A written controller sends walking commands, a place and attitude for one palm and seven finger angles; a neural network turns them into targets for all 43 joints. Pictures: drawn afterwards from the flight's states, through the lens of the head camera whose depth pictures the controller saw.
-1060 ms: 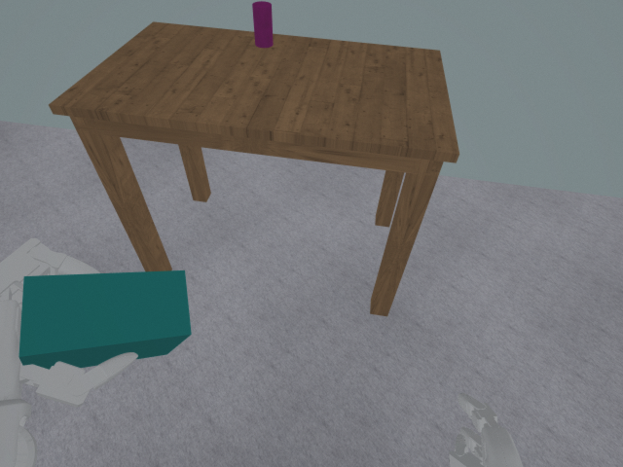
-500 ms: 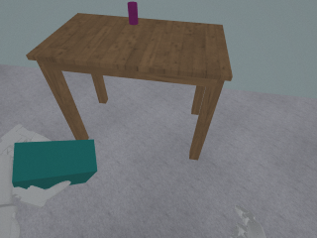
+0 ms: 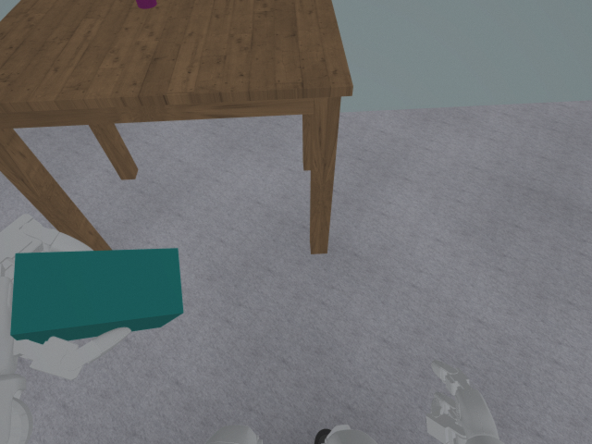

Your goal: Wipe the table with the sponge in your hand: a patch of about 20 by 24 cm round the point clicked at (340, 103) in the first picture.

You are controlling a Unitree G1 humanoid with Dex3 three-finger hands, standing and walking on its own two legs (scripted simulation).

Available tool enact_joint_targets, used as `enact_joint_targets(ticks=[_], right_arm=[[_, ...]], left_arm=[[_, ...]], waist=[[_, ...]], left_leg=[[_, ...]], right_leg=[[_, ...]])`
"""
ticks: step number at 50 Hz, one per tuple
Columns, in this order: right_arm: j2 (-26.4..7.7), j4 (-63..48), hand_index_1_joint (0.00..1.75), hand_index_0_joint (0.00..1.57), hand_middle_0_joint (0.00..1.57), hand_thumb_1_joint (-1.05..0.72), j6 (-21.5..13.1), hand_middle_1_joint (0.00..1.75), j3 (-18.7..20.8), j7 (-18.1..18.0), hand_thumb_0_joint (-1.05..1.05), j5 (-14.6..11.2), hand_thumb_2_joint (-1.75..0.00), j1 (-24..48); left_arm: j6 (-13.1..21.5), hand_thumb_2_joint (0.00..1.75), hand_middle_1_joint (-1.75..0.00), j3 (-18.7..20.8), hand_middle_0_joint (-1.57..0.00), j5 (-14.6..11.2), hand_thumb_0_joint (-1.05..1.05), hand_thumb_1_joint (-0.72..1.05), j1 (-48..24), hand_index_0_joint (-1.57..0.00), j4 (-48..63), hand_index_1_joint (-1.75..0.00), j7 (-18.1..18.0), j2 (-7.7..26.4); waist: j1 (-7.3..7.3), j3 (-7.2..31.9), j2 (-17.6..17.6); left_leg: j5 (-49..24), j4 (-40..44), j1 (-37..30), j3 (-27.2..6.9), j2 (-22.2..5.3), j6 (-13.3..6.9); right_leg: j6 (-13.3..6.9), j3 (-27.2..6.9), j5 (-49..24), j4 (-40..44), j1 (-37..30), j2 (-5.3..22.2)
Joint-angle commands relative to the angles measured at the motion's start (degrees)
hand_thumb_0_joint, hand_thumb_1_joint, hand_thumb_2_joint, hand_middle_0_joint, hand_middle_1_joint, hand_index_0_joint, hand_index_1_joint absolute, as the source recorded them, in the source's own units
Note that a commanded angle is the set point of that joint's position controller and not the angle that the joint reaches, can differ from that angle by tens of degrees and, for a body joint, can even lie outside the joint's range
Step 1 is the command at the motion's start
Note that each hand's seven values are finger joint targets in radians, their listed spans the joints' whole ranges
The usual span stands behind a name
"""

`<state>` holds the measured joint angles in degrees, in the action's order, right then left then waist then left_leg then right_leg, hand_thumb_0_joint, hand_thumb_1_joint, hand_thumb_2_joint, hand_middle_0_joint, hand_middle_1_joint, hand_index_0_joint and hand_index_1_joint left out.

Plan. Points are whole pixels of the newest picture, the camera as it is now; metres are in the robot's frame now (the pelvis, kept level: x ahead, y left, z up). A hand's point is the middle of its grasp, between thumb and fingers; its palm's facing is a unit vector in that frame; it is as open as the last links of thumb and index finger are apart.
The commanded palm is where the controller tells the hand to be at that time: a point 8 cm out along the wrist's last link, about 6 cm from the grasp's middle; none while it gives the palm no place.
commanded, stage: turn to face it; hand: left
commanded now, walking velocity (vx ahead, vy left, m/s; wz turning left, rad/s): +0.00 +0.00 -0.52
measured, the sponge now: (125, 295) +0.24 +0.19 +0.14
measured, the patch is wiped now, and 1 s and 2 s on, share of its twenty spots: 0.00 0.00 0.00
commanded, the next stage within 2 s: take the last steps up to it in 0.30 s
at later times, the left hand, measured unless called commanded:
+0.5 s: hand (213, 276) +0.25 +0.10 +0.16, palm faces +0.11 -0.88 -0.46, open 10.4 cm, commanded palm +0.19 +0.18 +0.19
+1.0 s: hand (174, 301) +0.22 +0.12 +0.18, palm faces +0.20 -0.88 -0.43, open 10.3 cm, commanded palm +0.18 +0.18 +0.19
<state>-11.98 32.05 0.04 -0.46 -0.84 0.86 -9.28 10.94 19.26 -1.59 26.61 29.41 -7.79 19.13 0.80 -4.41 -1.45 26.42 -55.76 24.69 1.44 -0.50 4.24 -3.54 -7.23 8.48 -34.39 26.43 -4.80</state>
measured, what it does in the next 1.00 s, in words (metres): steps on the spot: left foot, then right foot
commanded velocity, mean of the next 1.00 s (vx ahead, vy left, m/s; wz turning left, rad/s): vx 0.19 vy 0.09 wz -0.07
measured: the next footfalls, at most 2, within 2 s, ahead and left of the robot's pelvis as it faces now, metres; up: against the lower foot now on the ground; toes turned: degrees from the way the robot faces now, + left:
left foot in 0.12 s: +0.00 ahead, +0.15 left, +0.00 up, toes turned -1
right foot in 0.38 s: +0.03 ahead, -0.13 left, +0.00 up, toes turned -18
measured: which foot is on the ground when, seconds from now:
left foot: up 0.00-0.10, down 0.12-0.42, up 0.44-1.00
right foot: down 0.00-0.14, up 0.16-0.36, down 0.38-1.00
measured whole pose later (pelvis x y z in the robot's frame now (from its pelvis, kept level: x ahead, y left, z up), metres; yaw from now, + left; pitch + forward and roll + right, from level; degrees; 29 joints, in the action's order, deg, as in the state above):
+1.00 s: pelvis -0.03 -0.06 +0.03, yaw -12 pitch +1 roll +4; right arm -14.5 36.3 -3.8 1.9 -2.9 0.6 -15.4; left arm 13.7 15.7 0.9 27.3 21.4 -7.7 18.8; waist 0.5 3.0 -1.3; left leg 15.7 -45.1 24.7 3.6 -3.6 -0.1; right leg -5.4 6.1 8.5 -20.1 13.0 1.0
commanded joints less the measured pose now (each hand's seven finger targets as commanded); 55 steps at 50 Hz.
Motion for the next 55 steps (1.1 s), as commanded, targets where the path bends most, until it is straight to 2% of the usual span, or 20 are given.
enact_joint_targets(ticks=[1, 5, 6, 7, 8, 10, 12, 15, 17, 19, 20, 21, 22, 23, 25, 27, 33, 42, 47, 55], right_arm=[[-4.3, -10.05, 0.3, 0.2, 0.2, -0.9, -1.61, 0.3, 2.02, 0.13, 0.0, -0.32, -0.9, 4.15], [-5.59, -9.46, 0.3, 0.2, 0.2, -0.9, -1.66, 0.3, 2.28, 0.01, 0.0, -0.6, -0.9, 1.56], [-6.61, -9.96, 0.3, 0.2, 0.2, -0.9, -1.75, 0.3, 2.9, -0.35, 0.0, -0.57, -0.9, 2.02], [-7.39, -10.9, 0.3, 0.2, 0.2, -0.9, -1.86, 0.3, 3.57, -0.53, 0.0, -0.81, -0.9, 3.28], [-6.75, -11.2, 0.3, 0.2, 0.2, -0.9, -2.41, 0.3, 3.92, -0.59, 0.0, -1.56, -0.9, 2.22], [-5.9, -9.4, 0.3, 0.2, 0.2, -0.9, -3.0, 0.3, 3.5, -0.35, 0.0, -0.81, -0.9, 2.04], [-6.52, -8.73, 0.3, 0.2, 0.2, -0.9, -3.62, 0.3, 3.78, 0.01, 0.0, -1.76, -0.9, 1.12], [-7.31, -8.13, 0.3, 0.2, 0.2, -0.9, -5.15, 0.3, 3.22, -0.36, 0.0, -1.78, -0.9, -0.99], [-7.71, -7.76, 0.3, 0.2, 0.2, -0.9, -5.99, 0.3, 3.11, -0.51, 0.0, -1.63, -0.9, -0.3], [-7.19, -7.66, 0.3, 0.2, 0.2, -0.9, -6.6, 0.3, 3.08, -0.39, 0.0, -1.77, -0.9, -0.04], [-5.96, -8.33, 0.3, 0.2, 0.2, -0.9, -6.77, 0.3, 3.18, -0.41, 0.0, -1.86, -0.9, 0.45], [-5.41, -8.76, 0.3, 0.2, 0.2, -0.9, -6.89, 0.3, 2.83, -0.73, 0.0, -1.25, -0.9, 2.47], [-7.09, -8.02, 0.3, 0.2, 0.2, -0.9, -5.82, 0.3, 4.13, -0.56, 0.0, -1.69, -0.9, 2.49], [-6.73, -8.08, 0.3, 0.2, 0.2, -0.9, -5.03, 0.3, 4.11, -0.93, 0.0, -1.43, -0.9, 2.86], [-3.9, -7.39, 0.3, 0.2, 0.2, -0.9, -3.49, 0.3, 1.37, -0.57, 0.0, -1.0, -0.9, 3.9], [-4.25, -7.26, 0.3, 0.2, 0.2, -0.9, -2.35, 0.3, 1.54, -0.21, 0.0, -1.16, -0.9, 2.87], [-6.34, -5.96, 0.3, 0.2, 0.2, -0.9, -3.81, 0.3, 3.5, -1.98, 0.0, -0.9, -0.9, 1.72], [-8.17, -4.31, 0.3, 0.2, 0.2, -0.9, -5.8, 0.3, 4.18, -2.12, 0.0, -1.12, -0.9, 0.34], [-7.55, -4.46, 0.3, 0.2, 0.2, -0.9, -6.84, 0.3, 4.08, -2.3, 0.0, -0.57, -0.9, 0.09], [-4.9, -6.26, 0.3, 0.2, 0.2, -0.9, -6.78, 0.3, 3.31, -2.56, 0.0, -0.69, -0.9, 0.19]], left_arm=[[4.81, 1.3, -1.6, 10.54, -1.2, -1.03, 0.0, 0.1, 0.6, -1.2, 14.78, -1.6, -1.52, 12.63], [4.82, 1.3, -1.6, 9.74, -1.2, -0.8, 0.0, 0.1, -0.01, -1.2, 13.7, -1.6, -0.97, 12.5], [4.97, 1.3, -1.6, 9.52, -1.2, -0.93, 0.0, 0.1, -0.94, -1.2, 14.26, -1.6, -0.64, 12.04], [4.93, 1.3, -1.6, 9.78, -1.2, -0.78, 0.0, 0.1, -0.49, -1.2, 14.8, -1.6, -0.42, 12.2], [5.02, 1.3, -1.6, 10.23, -1.2, -0.01, 0.0, 0.1, -0.43, -1.2, 15.9, -1.6, -0.68, 12.54], [4.36, 1.3, -1.6, 9.17, -1.2, 0.5, 0.0, 0.1, 1.39, -1.2, 12.68, -1.6, -0.77, 10.69], [3.64, 1.3, -1.6, 5.3, -1.2, 0.52, 0.0, 0.1, -3.62, -1.2, 14.81, -1.6, -0.18, 8.35], [3.09, 1.3, -1.6, 3.46, -1.2, 0.5, 0.0, 0.1, -4.88, -1.2, 11.4, -1.6, -0.69, 8.11], [2.97, 1.3, -1.6, 3.93, -1.2, 1.06, 0.0, 0.1, -9.08, -1.2, 10.11, -1.6, -0.68, 9.73], [3.65, 1.3, -1.6, 5.82, -1.2, 1.21, 0.0, 0.1, -11.07, -1.2, 8.88, -1.6, -0.62, 11.42], [4.13, 1.3, -1.6, 7.53, -1.2, 1.54, 0.0, 0.1, -10.83, -1.2, 8.72, -1.6, -0.91, 13.56], [4.46, 1.3, -1.6, 10.96, -1.2, 1.24, 0.0, 0.1, -8.47, -1.2, 8.43, -1.6, -1.6, 15.95], [3.84, 1.3, -1.6, 10.43, -1.2, 0.61, 0.0, 0.1, -5.69, -1.2, 8.42, -1.6, -1.64, 15.28], [4.2, 1.3, -1.6, 11.36, -1.2, 0.13, 0.0, 0.1, -1.1, -1.2, 10.61, -1.6, -1.75, 16.09], [4.82, 1.3, -1.6, 13.24, -1.2, -0.1, 0.0, 0.1, 7.6, -1.2, 12.73, -1.6, -2.14, 15.66], [5.63, 1.3, -1.6, 13.17, -1.2, -0.18, 0.0, 0.1, 7.51, -1.2, 13.7, -1.6, -2.0, 14.62], [6.41, 1.3, -1.6, 11.23, -1.2, -0.03, 0.0, 0.1, 6.32, -1.2, 7.39, -1.6, -2.38, 13.39], [6.83, 1.3, -1.6, 4.28, -1.2, 1.36, 0.0, 0.1, -6.41, -1.2, 3.74, -1.6, -1.36, 11.76], [7.0, 1.3, -1.6, 6.17, -1.2, 1.74, 0.0, 0.1, -8.72, -1.2, 7.26, -1.6, -1.9, 14.57], [5.28, 1.3, -1.6, 6.13, -1.2, 0.41, 0.0, 0.1, -5.13, -1.2, 4.96, -1.6, -2.8, 11.0]], waist=[[1.57, 17.47, -6.09], [-0.23, 17.22, -2.71], [-0.38, 15.41, 2.58], [0.32, 14.37, 12.16], [0.91, 14.36, 14.73], [0.15, 9.54, 16.33], [0.11, 5.64, 14.05], [-1.33, 4.58, 14.88], [-1.3, 5.18, 13.58], [-0.78, 7.92, 8.54], [-0.9, 9.91, -2.22], [-0.27, 12.28, -11.47], [-0.52, 14.44, -11.95], [0.05, 13.47, -3.92], [-0.95, 15.19, 2.29], [-2.16, 16.87, -0.78], [-1.32, 11.46, -1.53], [-1.09, 6.24, -2.39], [-0.63, 5.99, -3.14], [-0.23, 9.03, -7.75]], left_leg=[[3.25, 14.99, -3.75, -0.56, 0.93, -1.27], [-6.34, 34.9, -18.55, 0.89, -2.93, -3.97], [-8.96, 38.09, -22.38, -5.07, -9.88, -6.44], [-19.0, 38.53, -27.23, -11.94, -19.14, -9.42], [-31.13, 36.63, -26.67, -13.07, -24.27, -12.63], [-27.39, 36.34, -12.98, -8.49, -23.64, -13.9], [-31.57, 34.1, -14.35, 0.99, -20.56, -11.2], [-43.76, 28.98, -16.58, 3.77, -17.99, -7.66], [-43.01, 23.22, -15.83, 5.47, -17.2, -6.46], [-35.07, 12.1, -11.15, 7.21, -14.02, -4.64], [-16.53, 0.53, -2.12, 8.52, -8.14, -2.71], [8.56, -9.26, 6.66, 4.74, -2.67, -1.88], [8.11, -14.5, 4.64, -1.97, -2.77, -2.01], [3.91, -13.74, 3.4, -4.37, -3.95, -2.44], [-3.52, -11.14, 7.26, -3.75, -3.96, -2.31], [-5.99, -7.72, 7.48, -2.33, -4.18, -1.99], [-6.56, 1.61, 8.26, -1.03, -3.63, -3.15], [-10.61, 5.24, 8.83, 0.05, -3.62, -4.44], [-10.49, 10.11, 6.24, 1.54, -3.61, -4.54], [-6.95, 22.49, -2.15, 4.7, -2.18, -4.97]], right_leg=[[-5.56, -20.69, -3.34, 14.28, -15.02, 13.5], [-0.01, -15.18, -1.3, 9.75, -8.47, 8.15], [1.92, -11.0, 1.16, 3.49, -1.81, 4.41], [3.87, -4.3, 12.43, -7.23, 7.56, 0.28], [4.94, 1.23, 18.89, -20.31, 10.92, 0.03], [5.42, 3.95, 16.95, -30.95, 7.84, 3.34], [6.03, 7.56, 14.12, -24.07, 7.29, 4.79], [6.08, 13.12, 12.45, -8.51, -0.28, 2.76], [6.05, 15.81, 7.92, 0.15, -6.89, 1.62], [4.59, 13.23, -5.67, 9.13, -17.44, 4.88], [-0.25, 0.02, -27.37, 8.24, -23.81, 14.01], [-5.82, -13.2, -41.74, 9.78, -25.67, 23.37], [-3.24, -17.2, -30.58, 13.39, -22.53, 24.41], [-2.28, -16.98, -16.01, 15.42, -19.49, 23.47], [-4.66, -11.24, -5.26, 15.04, -22.27, 20.08], [-4.41, -6.32, -0.69, 16.16, -23.28, 19.29], [-3.26, -10.4, 11.07, 23.73, -20.58, 22.05], [-0.93, -8.31, 24.04, 28.15, -16.63, 22.88], [-3.4, -7.23, 26.62, 28.31, -15.39, 23.47], [-5.94, -5.52, 21.03, 21.72, -18.17, 22.59]])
